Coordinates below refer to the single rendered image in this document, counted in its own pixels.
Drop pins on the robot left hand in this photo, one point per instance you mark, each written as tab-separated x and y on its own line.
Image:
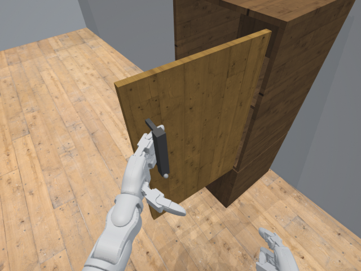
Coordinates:
137	171

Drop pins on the handle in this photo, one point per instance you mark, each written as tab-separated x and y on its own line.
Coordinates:
160	145

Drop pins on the cupboard door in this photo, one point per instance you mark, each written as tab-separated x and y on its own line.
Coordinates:
203	101

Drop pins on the robot right hand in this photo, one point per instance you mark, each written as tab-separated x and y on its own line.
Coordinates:
282	258

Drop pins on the robot left forearm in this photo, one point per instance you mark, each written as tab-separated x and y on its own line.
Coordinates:
113	248

